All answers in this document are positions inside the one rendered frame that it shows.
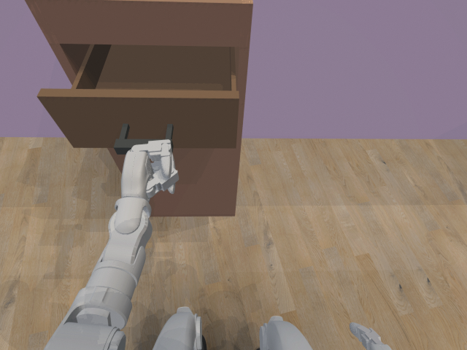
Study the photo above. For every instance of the left robot upper arm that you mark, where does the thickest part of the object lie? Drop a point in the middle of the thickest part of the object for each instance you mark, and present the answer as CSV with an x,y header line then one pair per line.
x,y
79,336

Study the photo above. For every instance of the left robot forearm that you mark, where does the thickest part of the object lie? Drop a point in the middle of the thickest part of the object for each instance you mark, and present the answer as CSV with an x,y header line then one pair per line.
x,y
106,299

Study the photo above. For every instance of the drawer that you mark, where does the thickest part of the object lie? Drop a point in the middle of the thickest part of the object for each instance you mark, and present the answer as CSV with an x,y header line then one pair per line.
x,y
148,87

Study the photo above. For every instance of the right robot thigh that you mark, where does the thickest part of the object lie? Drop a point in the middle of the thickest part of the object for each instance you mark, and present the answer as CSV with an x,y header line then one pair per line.
x,y
282,335

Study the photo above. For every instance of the cabinet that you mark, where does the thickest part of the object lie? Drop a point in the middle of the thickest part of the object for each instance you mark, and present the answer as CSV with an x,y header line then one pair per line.
x,y
208,177

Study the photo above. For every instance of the robot right shin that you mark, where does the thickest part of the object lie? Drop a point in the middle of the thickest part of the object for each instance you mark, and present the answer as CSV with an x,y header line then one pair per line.
x,y
276,318

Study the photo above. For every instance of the handle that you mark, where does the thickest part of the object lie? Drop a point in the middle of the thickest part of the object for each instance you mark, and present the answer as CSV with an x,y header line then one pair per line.
x,y
122,145

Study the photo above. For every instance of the robot left hand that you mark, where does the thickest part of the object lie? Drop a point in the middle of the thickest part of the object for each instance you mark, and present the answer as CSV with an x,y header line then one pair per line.
x,y
137,170

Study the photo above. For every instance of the robot right hand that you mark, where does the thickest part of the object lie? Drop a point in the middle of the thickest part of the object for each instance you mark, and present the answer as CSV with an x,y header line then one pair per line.
x,y
369,338

